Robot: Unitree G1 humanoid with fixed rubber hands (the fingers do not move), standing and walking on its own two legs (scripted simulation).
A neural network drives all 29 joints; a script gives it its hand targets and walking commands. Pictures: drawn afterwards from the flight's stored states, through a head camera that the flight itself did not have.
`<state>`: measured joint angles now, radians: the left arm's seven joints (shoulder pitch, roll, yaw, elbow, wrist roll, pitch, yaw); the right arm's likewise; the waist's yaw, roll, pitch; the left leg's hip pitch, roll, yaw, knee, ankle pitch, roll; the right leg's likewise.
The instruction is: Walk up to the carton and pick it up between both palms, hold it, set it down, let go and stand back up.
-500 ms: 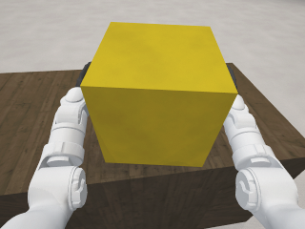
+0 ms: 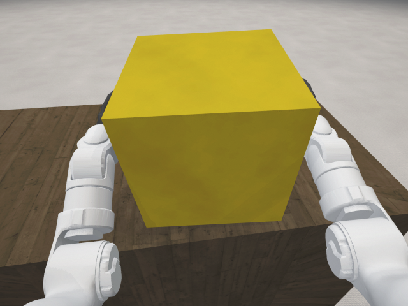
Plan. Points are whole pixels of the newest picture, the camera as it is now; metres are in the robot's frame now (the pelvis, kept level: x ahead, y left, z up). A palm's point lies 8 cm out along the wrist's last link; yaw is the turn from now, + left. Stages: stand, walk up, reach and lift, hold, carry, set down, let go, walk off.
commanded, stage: reach and lift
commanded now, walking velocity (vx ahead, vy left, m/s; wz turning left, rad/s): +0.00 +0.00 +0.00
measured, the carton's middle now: (208, 128) +0.41 -0.01 +0.18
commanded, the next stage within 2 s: hold in 1.36 s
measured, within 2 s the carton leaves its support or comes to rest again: neither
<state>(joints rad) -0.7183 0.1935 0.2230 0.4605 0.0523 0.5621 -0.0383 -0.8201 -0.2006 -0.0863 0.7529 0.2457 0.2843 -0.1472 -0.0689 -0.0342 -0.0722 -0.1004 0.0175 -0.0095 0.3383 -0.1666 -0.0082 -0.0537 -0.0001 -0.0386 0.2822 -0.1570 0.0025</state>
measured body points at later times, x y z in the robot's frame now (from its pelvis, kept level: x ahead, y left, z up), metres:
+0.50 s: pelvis -0.01 +0.00 +0.00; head -0.09 +0.01 +0.44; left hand +0.37 +0.18 +0.24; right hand +0.38 -0.19 +0.27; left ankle +0.02 +0.12 -0.75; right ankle +0.00 -0.12 -0.75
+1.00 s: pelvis -0.02 -0.01 +0.00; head -0.10 +0.00 +0.44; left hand +0.37 +0.17 +0.27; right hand +0.38 -0.20 +0.30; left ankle +0.02 +0.12 -0.75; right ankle +0.00 -0.12 -0.75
